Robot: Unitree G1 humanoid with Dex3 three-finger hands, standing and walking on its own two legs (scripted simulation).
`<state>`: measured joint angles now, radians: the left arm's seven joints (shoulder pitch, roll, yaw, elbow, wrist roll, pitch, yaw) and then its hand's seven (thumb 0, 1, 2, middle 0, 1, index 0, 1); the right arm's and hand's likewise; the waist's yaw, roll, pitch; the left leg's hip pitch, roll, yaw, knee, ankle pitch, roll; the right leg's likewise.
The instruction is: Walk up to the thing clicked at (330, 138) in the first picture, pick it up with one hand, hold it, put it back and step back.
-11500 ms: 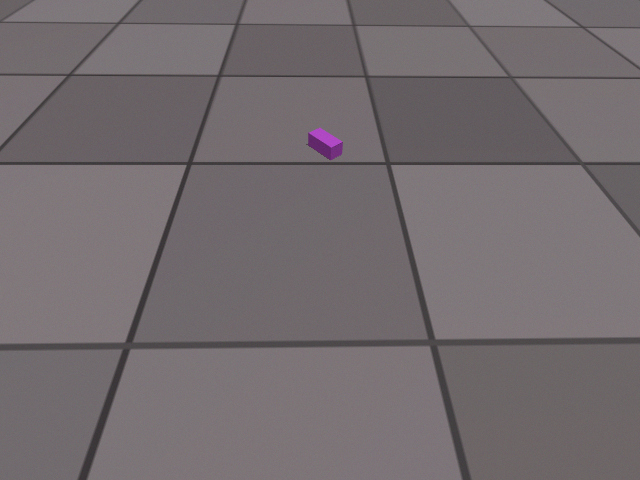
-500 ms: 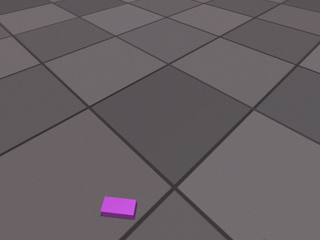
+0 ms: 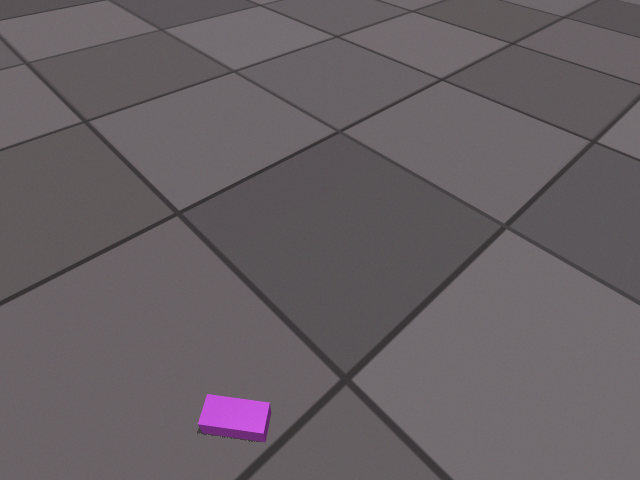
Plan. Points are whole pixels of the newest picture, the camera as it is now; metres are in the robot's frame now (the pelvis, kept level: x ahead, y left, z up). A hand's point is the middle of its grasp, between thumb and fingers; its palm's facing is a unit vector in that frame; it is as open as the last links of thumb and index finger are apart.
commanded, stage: walk up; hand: left
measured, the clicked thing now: (236, 417) +0.46 +0.22 -0.74
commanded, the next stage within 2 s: stand in 0.52 s
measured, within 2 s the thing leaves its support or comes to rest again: neither
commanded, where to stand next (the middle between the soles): +0.07 +0.00 m, yaw -2 degrees
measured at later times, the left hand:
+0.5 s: hand out of the picture +0.09 +0.25 -0.15, palm faces +0.03 -0.93 -0.36, open 7.4 cm
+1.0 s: hand out of the picture +0.09 +0.23 -0.15, palm faces -0.01 -0.94 -0.34, open 7.4 cm
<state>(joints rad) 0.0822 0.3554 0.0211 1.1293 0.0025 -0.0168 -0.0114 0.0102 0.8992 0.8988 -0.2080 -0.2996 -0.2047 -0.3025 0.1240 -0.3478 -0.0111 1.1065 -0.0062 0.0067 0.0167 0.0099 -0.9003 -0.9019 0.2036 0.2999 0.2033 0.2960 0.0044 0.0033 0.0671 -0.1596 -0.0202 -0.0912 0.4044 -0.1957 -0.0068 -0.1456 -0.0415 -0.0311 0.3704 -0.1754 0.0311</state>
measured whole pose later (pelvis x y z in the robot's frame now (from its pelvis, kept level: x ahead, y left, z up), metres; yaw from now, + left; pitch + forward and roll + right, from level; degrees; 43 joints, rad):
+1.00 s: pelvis +0.02 -0.02 +0.00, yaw +0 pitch -2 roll +0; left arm 0.09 0.34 0.01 1.15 0.01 -0.01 -0.01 0.01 0.90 0.90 -0.21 -0.30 -0.20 -0.30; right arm 0.11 -0.36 0.01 1.13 -0.01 -0.01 0.00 0.01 -0.90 -0.90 0.20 0.30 0.20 0.30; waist 0.00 0.02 0.05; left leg -0.12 0.01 -0.10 0.33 -0.18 -0.04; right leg -0.12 -0.02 -0.05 0.34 -0.19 0.00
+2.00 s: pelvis +0.02 -0.03 +0.00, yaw -1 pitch -2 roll +0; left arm 0.10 0.35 0.01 1.14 0.00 0.00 -0.01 0.01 0.90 0.90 -0.21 -0.30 -0.20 -0.30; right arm 0.13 -0.36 0.02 1.12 -0.01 -0.01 0.00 0.01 -0.90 -0.90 0.20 0.30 0.20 0.30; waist 0.00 0.01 0.05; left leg -0.10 0.02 -0.09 0.32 -0.19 -0.04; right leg -0.11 0.00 -0.03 0.34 -0.19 0.00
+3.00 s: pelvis +0.02 -0.03 +0.00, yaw -1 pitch -2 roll +0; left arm 0.10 0.35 0.01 1.13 0.00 -0.01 -0.01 0.01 0.90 0.90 -0.21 -0.30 -0.20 -0.30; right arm 0.12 -0.36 0.01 1.11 -0.01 -0.01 0.00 0.01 -0.90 -0.90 0.20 0.30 0.20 0.30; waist 0.00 0.01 0.05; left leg -0.08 0.02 -0.08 0.31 -0.19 -0.04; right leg -0.10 0.00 -0.02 0.33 -0.19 0.00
